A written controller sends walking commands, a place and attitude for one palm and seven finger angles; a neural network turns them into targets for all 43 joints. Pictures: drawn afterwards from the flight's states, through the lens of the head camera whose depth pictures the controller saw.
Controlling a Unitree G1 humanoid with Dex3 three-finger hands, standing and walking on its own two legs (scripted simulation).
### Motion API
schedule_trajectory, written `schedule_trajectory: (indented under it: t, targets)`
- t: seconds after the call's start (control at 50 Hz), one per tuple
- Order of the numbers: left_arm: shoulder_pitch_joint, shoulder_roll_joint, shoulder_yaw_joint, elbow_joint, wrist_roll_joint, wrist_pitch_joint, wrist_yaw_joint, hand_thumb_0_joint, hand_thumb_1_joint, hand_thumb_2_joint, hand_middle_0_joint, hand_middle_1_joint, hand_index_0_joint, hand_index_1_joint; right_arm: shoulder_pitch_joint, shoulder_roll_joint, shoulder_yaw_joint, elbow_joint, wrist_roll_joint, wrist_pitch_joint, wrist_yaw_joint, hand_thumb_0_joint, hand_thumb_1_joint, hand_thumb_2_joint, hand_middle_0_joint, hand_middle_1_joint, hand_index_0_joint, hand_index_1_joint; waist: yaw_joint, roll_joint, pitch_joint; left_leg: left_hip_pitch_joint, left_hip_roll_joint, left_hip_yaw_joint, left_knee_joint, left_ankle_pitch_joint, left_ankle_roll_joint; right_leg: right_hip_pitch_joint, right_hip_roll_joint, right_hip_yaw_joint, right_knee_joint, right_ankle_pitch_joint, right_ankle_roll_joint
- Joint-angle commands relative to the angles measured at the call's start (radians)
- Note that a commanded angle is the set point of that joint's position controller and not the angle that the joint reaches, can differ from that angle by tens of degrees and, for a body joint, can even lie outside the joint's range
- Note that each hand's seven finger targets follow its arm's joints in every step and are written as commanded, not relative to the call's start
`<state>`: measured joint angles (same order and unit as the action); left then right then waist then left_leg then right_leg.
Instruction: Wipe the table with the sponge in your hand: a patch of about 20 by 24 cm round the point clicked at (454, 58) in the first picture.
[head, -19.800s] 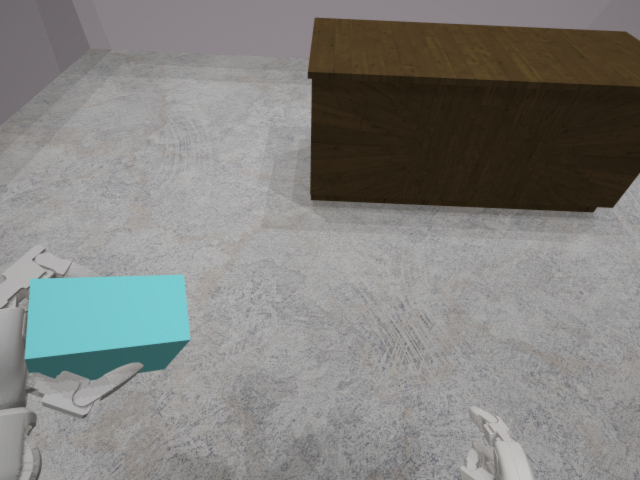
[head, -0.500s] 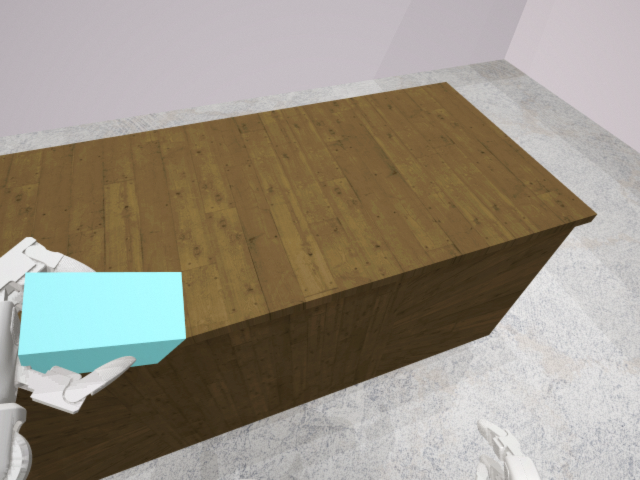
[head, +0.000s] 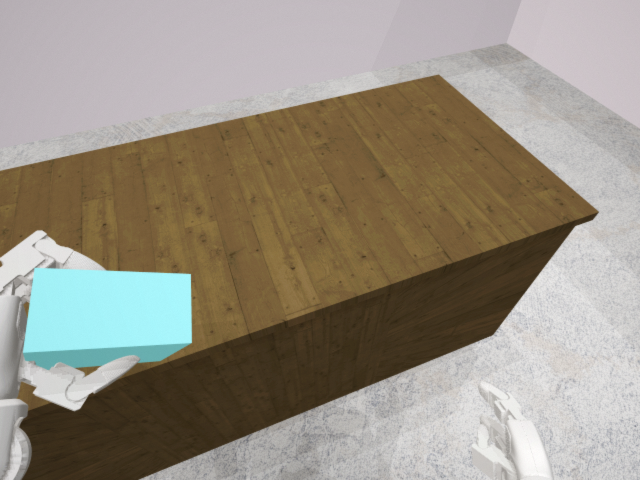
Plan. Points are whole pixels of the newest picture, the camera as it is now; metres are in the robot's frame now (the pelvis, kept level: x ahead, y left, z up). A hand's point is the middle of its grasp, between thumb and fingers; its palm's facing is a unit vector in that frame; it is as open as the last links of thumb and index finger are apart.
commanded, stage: shuffle to correct the standing spot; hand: left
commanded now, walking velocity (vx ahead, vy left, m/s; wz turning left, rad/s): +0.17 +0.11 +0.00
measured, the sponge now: (131, 322) +0.23 +0.20 +0.14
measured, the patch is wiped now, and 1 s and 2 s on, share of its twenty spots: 0.00 0.00 0.00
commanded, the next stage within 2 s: come to a stop and stand still in 1.20 s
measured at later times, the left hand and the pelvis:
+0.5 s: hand (33, 313) +0.22 +0.27 +0.17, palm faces +0.34 -0.76 -0.56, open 10.5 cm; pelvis +0.00 +0.03 -0.01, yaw +2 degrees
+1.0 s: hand out of the picture +0.21 +0.33 +0.17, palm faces +0.42 -0.78 -0.46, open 10.5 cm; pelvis +0.02 +0.07 +0.00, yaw +2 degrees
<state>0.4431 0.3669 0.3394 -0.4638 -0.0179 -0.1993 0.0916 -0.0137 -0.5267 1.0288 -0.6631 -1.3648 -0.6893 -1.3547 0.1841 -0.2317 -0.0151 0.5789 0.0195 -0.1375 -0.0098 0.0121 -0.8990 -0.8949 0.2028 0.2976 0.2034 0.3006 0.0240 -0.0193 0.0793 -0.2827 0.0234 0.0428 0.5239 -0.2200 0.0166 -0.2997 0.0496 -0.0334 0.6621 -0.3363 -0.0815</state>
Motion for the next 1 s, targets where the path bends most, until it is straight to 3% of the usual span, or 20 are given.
schedule_trajectory:
  t: [0.0,0.04,0.14,0.24,0.3,0.32,0.36,0.44,0.46,0.48,0.5,0.54,0.66,0.72,0.76,0.82,0.84,0.86,0.9,0.98]
  targets:
    - [0.017,0.251,0.231,-0.223,-0.013,-0.058,0.023,0.0,0.1,1.3,-1.2,-1.6,-1.2,-1.6,-0.094,-0.088,-0.02,-0.155,0.019,-0.018,-0.012,0.0,-0.9,-0.9,0.2,0.3,0.2,0.3,0.028,0.198,-0.179,-0.007,0.123,-0.158,0.012,0.118,0.119,0.097,-0.098,0.051,-0.174,0.16,0.1]
    - [0.058,0.248,0.25,-0.169,-0.028,-0.06,0.016,0.0,0.1,1.3,-1.2,-1.6,-1.2,-1.6,-0.051,-0.082,-0.045,-0.154,0.022,-0.003,-0.005,0.0,-0.9,-0.9,0.2,0.3,0.2,0.3,0.02,-0.262,-0.132,-0.305,-0.056,0.014,0.419,-0.089,0.022,0.28,-0.291,0.407,-0.381,0.357,0.014]
    - [0.013,0.197,0.187,-0.166,-0.036,-0.089,0.027,0.0,0.1,1.3,-1.2,-1.6,-1.2,-1.6,-0.015,-0.074,-0.028,-0.123,0.009,-0.014,0.01,0.0,-0.9,-0.9,0.2,0.3,0.2,0.3,-0.007,-0.002,-0.178,-0.339,0.011,-0.048,0.38,-0.139,0.015,0.292,-0.344,0.317,-0.272,0.613,-0.101]
    - [-0.079,0.159,0.119,-0.148,-0.023,-0.079,0.033,0.0,0.1,1.3,-1.2,-1.6,-1.2,-1.6,-0.054,-0.076,-0.035,-0.129,-0.002,-0.043,-0.011,0.0,-0.9,-0.9,0.2,0.3,0.2,0.3,-0.007,-0.05,-0.211,0.135,-0.065,0.044,-0.037,0.041,0.06,0.091,-0.234,0.147,-0.165,0.5,0.032]
    - [-0.129,0.166,0.107,-0.252,-0.012,-0.082,0.034,0.0,0.1,1.3,-1.2,-1.6,-1.2,-1.6,-0.052,-0.117,-0.046,-0.13,0.01,-0.04,-0.012,0.0,-0.9,-0.9,0.2,0.3,0.2,0.3,-0.024,0.187,-0.214,0.354,0.181,-0.318,-0.108,0.21,0.199,-0.214,-0.086,0.051,0.194,0.134,0.117]
    - [-0.154,0.179,0.124,-0.267,-0.007,-0.091,0.031,0.0,0.1,1.3,-1.2,-1.6,-1.2,-1.6,-0.047,-0.131,-0.051,-0.119,0.006,-0.04,-0.008,0.0,-0.9,-0.9,0.2,0.3,0.2,0.3,-0.021,0.255,-0.184,0.276,0.231,-0.414,-0.171,0.217,0.248,-0.274,-0.042,0.046,0.348,-0.129,0.118]
    - [-0.1,0.269,0.195,-0.297,-0.001,-0.073,0.034,0.0,0.1,1.3,-1.2,-1.6,-1.2,-1.6,-0.069,-0.089,-0.03,-0.127,0.001,-0.054,-0.005,0.0,-0.9,-0.9,0.2,0.3,0.2,0.3,-0.011,0.31,-0.135,0.037,0.229,-0.431,-0.249,-0.059,0.26,-0.206,-0.089,0.05,0.396,-0.149,0.061]
    - [0.079,0.241,0.248,-0.229,-0.02,-0.08,0.025,0.0,0.1,1.3,-1.2,-1.6,-1.2,-1.6,-0.043,-0.089,-0.02,-0.131,0.016,-0.043,-0.004,0.0,-0.9,-0.9,0.2,0.3,0.2,0.3,0.033,0.066,-0.183,-0.278,0.082,-0.165,-0.018,-0.311,0.1,0.267,-0.086,-0.019,-0.183,0.038,0.056]
    - [0.062,0.241,0.245,-0.207,-0.02,-0.077,0.022,0.0,0.1,1.3,-1.2,-1.6,-1.2,-1.6,-0.039,-0.084,-0.027,-0.133,0.009,-0.032,-0.004,0.0,-0.9,-0.9,0.2,0.3,0.2,0.3,0.023,-0.113,-0.159,-0.355,-0.026,-0.063,0.239,-0.356,0.053,0.276,-0.173,0.138,-0.311,-0.042,-0.006]
    - [0.064,0.231,0.238,-0.16,-0.032,-0.062,0.017,0.0,0.1,1.3,-1.2,-1.6,-1.2,-1.6,-0.023,-0.084,-0.037,-0.141,0.015,-0.025,-0.001,0.0,-0.9,-0.9,0.2,0.3,0.2,0.3,0.003,-0.316,-0.157,-0.391,-0.084,-0.015,0.545,-0.3,0.02,0.208,-0.365,0.476,-0.434,-0.1,-0.088]
    - [0.007,0.179,0.182,-0.167,-0.047,-0.054,0.007,0.0,0.1,1.3,-1.2,-1.6,-1.2,-1.6,0.007,-0.118,-0.066,-0.139,0.024,-0.028,0.009,0.0,-0.9,-0.9,0.2,0.3,0.2,0.3,-0.015,-0.337,-0.13,-0.388,-0.06,-0.067,0.675,-0.205,-0.002,0.134,-0.431,0.594,-0.467,-0.032,-0.137]
    - [-0.043,0.203,0.196,-0.152,-0.045,-0.053,0.017,0.0,0.1,1.3,-1.2,-1.6,-1.2,-1.6,-0.004,-0.085,-0.035,-0.105,0.015,-0.032,0.011,0.0,-0.9,-0.9,0.2,0.3,0.2,0.3,-0.033,-0.073,-0.103,-0.385,0.025,-0.124,0.644,-0.179,-0.005,0.086,-0.424,0.471,-0.381,0.109,-0.171]
    - [-0.097,0.155,0.102,-0.166,-0.014,-0.062,0.046,0.0,0.1,1.3,-1.2,-1.6,-1.2,-1.6,-0.042,-0.067,-0.026,-0.109,-0.015,-0.066,-0.035,0.0,-0.9,-0.9,0.2,0.3,0.2,0.3,-0.009,-0.022,-0.186,0.122,-0.05,0.048,-0.067,-0.055,0.045,-0.002,-0.221,0.149,-0.217,0.082,-0.034]
    - [-0.124,0.167,0.107,-0.292,-0.007,-0.068,0.048,0.0,0.1,1.3,-1.2,-1.6,-1.2,-1.6,-0.042,-0.125,-0.05,-0.116,0.003,-0.07,-0.035,0.0,-0.9,-0.9,0.2,0.3,0.2,0.3,-0.008,0.242,-0.215,0.307,0.19,-0.282,-0.129,0.302,0.154,-0.193,-0.06,-0.014,0.156,-0.01,0.066]
    - [-0.089,0.23,0.171,-0.285,-0.001,-0.062,0.043,0.0,0.1,1.3,-1.2,-1.6,-1.2,-1.6,-0.051,-0.102,-0.033,-0.113,0.005,-0.065,-0.027,0.0,-0.9,-0.9,0.2,0.3,0.2,0.3,-0.007,0.334,-0.122,0.065,0.222,-0.351,-0.19,0.073,0.19,-0.128,-0.064,-0.016,0.121,-0.151,0.063]
    - [0.013,0.238,0.22,-0.259,-0.007,-0.068,0.038,0.0,0.1,1.3,-1.2,-1.6,-1.2,-1.6,-0.052,-0.095,-0.024,-0.12,0.019,-0.061,-0.021,0.0,-0.9,-0.9,0.2,0.3,0.2,0.3,0.027,0.129,-0.133,-0.177,0.113,-0.163,-0.015,-0.099,0.095,0.208,-0.067,-0.016,-0.204,0.057,0.056]
    - [0.04,0.218,0.212,-0.228,-0.013,-0.066,0.034,0.0,0.1,1.3,-1.2,-1.6,-1.2,-1.6,-0.038,-0.092,-0.036,-0.125,0.019,-0.055,-0.017,0.0,-0.9,-0.9,0.2,0.3,0.2,0.3,0.022,-0.044,-0.136,-0.209,0.023,-0.07,0.138,-0.194,0.051,0.211,-0.124,0.087,-0.282,0.004,0.015]
    - [0.061,0.214,0.214,-0.193,-0.026,-0.059,0.028,0.0,0.1,1.3,-1.2,-1.6,-1.2,-1.6,-0.014,-0.1,-0.06,-0.136,0.019,-0.045,-0.016,0.0,-0.9,-0.9,0.2,0.3,0.2,0.3,0.007,-0.278,-0.126,-0.248,-0.056,-0.008,0.362,-0.24,0.015,0.137,-0.259,0.37,-0.385,-0.103,-0.069]
    - [0.014,0.194,0.196,-0.184,-0.048,-0.041,0.034,0.0,0.1,1.3,-1.2,-1.6,-1.2,-1.6,-0.011,-0.089,-0.045,-0.128,0.027,-0.028,-0.008,0.0,-0.9,-0.9,0.2,0.3,0.2,0.3,-0.01,-0.156,-0.12,-0.305,0.002,-0.074,0.47,-0.234,0.007,0.131,-0.388,0.51,-0.394,0.011,-0.189]
    - [-0.119,0.145,0.107,-0.205,-0.037,-0.057,0.041,0.0,0.1,1.3,-1.2,-1.6,-1.2,-1.6,-0.049,-0.08,-0.015,-0.099,-0.003,-0.04,-0.037,0.0,-0.9,-0.9,0.2,0.3,0.2,0.3,-0.046,0.15,-0.191,0.233,0.018,-0.068,-0.12,-0.035,0.038,-0.114,-0.143,0.127,-0.038,0.13,-0.027]
